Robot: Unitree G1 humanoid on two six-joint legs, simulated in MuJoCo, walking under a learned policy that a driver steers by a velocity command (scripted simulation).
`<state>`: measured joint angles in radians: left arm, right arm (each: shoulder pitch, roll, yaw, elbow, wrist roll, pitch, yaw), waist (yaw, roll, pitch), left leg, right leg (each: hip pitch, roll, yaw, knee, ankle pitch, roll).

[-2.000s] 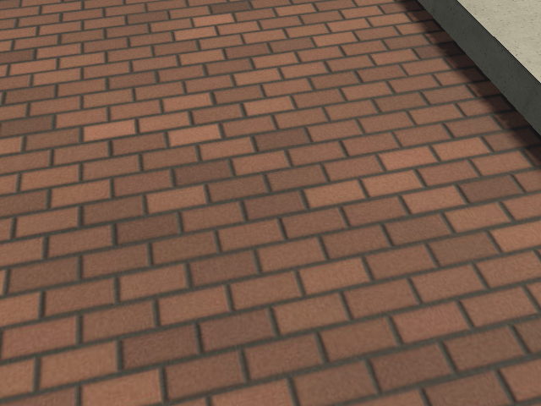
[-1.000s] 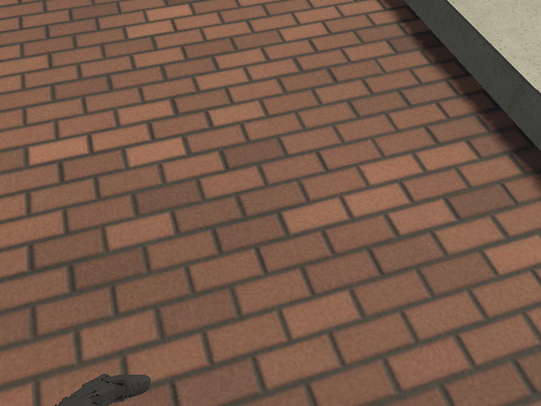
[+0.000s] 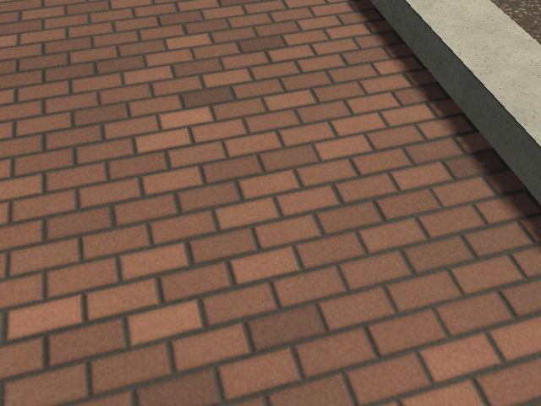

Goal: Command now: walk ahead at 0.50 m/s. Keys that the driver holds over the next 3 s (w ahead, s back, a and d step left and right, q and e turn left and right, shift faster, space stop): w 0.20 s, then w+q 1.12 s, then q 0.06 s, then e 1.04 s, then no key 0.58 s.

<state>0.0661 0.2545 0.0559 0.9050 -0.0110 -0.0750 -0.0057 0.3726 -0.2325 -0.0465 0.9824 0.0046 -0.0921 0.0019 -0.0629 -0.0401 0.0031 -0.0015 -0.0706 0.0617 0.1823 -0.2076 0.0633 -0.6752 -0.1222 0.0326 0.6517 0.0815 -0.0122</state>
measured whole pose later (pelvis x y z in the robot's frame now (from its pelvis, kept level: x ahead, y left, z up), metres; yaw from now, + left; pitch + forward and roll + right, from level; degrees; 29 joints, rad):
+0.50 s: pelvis +0.29 -0.06 +0.00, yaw +6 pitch +1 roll -2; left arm 0.31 0.23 0.06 1.01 0.02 -0.11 0.00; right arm 0.18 -0.27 -0.08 0.90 0.02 -0.05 0.00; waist 0.05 0.04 0.00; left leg -0.72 0.11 -0.09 0.87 0.00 0.03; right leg -0.03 0.05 -0.17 0.22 -0.21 -0.06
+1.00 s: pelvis +0.56 +0.04 +0.00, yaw +24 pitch +2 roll +0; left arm 0.06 0.29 0.07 0.80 0.01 -0.10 0.01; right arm 0.31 -0.25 -0.08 0.79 0.01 -0.06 0.00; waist -0.04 -0.02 0.03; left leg -0.18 -0.12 -0.07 0.33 -0.18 0.11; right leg -0.65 -0.11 0.09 0.86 -0.15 0.05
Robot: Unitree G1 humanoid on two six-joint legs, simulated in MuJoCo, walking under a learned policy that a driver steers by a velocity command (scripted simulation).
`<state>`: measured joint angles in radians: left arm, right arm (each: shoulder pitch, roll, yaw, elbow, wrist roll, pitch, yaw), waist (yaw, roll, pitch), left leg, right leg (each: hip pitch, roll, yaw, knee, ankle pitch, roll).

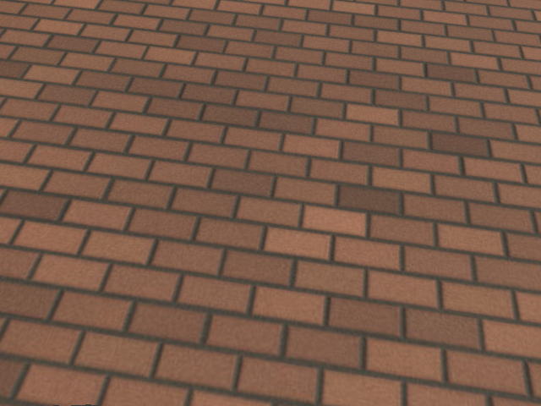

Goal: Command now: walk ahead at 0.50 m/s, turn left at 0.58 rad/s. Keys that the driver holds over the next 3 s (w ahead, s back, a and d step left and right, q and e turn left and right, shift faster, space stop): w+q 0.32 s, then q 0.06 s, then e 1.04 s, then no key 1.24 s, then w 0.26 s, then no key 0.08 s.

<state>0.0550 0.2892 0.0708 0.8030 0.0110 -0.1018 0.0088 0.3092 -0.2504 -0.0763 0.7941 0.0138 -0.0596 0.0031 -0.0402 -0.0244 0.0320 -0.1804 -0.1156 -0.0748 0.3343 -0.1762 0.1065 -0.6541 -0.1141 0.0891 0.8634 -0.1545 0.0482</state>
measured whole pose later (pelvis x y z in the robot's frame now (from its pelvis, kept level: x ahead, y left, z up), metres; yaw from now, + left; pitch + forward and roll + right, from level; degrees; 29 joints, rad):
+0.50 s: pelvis +0.26 -0.05 +0.00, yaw +15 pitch +2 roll -1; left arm 0.27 0.26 0.07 0.88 0.00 -0.09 -0.01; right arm 0.16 -0.30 -0.08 0.66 0.01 -0.02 -0.01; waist 0.06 0.04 0.05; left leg -0.63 0.07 -0.06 0.89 -0.24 -0.01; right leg -0.17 0.01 -0.09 0.32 -0.19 -0.03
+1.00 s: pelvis +0.35 -0.02 -0.02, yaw +2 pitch +1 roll +2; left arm 0.19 0.30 0.07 0.76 -0.01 0.06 -0.01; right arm 0.11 -0.28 -0.08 0.74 0.00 0.01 -0.04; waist 0.01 0.00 0.03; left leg -0.32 0.09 0.16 0.51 -0.19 -0.03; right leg -0.38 -0.05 -0.05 0.70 -0.29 0.01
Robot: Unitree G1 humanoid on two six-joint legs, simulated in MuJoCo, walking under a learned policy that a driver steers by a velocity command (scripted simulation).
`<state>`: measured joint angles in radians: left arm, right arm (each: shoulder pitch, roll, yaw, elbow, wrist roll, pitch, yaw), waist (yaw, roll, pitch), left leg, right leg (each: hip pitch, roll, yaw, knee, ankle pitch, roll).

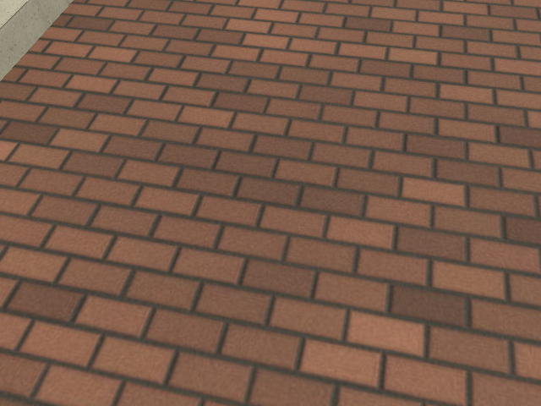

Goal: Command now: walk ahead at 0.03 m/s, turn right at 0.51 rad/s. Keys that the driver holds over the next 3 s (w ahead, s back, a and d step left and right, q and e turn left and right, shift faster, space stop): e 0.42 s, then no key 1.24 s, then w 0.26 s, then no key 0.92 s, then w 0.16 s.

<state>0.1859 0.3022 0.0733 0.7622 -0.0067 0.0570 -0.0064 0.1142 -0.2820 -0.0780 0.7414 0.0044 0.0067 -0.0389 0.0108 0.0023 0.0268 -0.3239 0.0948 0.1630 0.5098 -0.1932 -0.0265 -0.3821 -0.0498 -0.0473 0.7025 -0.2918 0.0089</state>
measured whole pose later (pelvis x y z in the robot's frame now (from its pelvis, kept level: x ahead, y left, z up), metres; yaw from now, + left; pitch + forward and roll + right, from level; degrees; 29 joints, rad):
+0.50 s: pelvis +0.02 +0.00 +0.01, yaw -17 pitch +2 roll +1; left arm 0.17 0.32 0.07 0.64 -0.02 0.05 0.03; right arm 0.11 -0.29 -0.08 0.76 0.01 -0.03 -0.01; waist 0.01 -0.02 0.02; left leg -0.30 -0.04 -0.08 0.51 -0.24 -0.05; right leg -0.33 0.11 0.20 0.53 -0.23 -0.03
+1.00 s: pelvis +0.01 -0.01 +0.01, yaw -21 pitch -1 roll +0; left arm 0.21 0.24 0.03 0.71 0.02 0.02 0.01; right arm 0.17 -0.26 -0.03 0.84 -0.01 -0.01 -0.01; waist -0.02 0.01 0.03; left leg -0.22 0.03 -0.04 0.50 -0.26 -0.04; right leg -0.20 0.02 0.06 0.52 -0.31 0.00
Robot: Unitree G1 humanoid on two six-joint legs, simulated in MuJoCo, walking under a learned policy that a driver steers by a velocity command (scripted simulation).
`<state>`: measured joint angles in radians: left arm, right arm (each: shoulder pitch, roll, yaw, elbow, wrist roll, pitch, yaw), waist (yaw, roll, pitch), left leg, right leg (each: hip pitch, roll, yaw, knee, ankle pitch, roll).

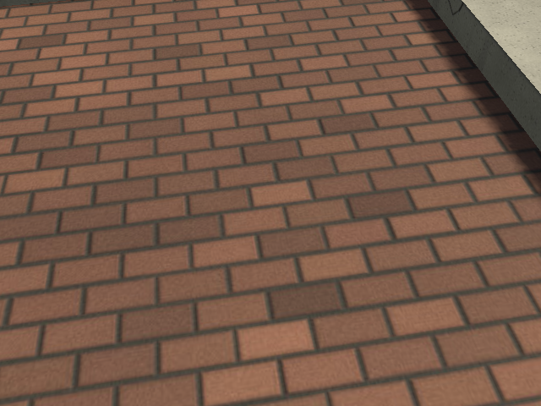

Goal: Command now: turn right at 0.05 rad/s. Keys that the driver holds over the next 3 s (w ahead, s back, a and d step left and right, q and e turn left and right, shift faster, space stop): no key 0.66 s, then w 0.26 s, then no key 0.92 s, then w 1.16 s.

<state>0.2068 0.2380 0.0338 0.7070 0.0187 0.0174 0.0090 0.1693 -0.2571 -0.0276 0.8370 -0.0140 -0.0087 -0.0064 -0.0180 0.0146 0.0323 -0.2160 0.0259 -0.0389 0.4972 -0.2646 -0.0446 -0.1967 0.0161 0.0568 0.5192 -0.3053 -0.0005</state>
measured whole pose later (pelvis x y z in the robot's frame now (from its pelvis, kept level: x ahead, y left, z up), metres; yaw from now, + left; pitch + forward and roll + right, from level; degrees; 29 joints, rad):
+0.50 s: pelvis +0.00 -0.01 +0.00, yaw +0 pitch -2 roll +0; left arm 0.24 0.24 0.03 0.83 0.01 0.00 0.02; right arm 0.19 -0.26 -0.04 1.03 0.00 0.00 -0.04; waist -0.02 0.00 0.04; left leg -0.20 0.04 -0.05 0.49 -0.27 -0.06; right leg -0.17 0.03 0.04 0.51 -0.30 -0.01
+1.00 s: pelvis +0.06 +0.03 +0.00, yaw +1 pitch +0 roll -1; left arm 0.28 0.28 0.05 0.91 -0.03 -0.06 0.02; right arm 0.35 -0.22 -0.04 1.09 0.00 -0.10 0.01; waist -0.03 -0.03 0.00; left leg -0.15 -0.02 0.03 0.46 -0.32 0.04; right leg -0.38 0.01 0.04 1.01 -0.42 -0.03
